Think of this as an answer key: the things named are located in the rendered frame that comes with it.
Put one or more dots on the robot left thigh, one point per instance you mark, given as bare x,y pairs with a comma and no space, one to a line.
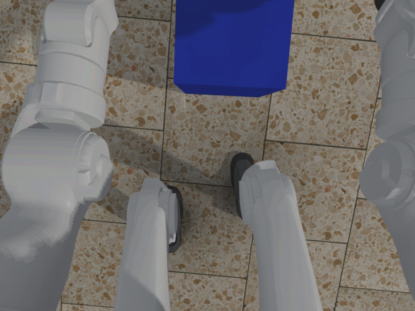
143,283

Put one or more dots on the left robot upper arm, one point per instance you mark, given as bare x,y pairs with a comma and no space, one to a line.
51,177

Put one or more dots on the robot right forearm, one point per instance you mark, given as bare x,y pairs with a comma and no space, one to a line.
395,35

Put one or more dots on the carton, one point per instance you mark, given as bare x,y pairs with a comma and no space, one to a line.
232,47

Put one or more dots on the robot left forearm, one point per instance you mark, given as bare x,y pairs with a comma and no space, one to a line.
72,64

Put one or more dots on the right robot upper arm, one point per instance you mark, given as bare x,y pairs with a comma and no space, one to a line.
388,181

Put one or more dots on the left robot shin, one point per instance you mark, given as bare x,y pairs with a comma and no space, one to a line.
149,182

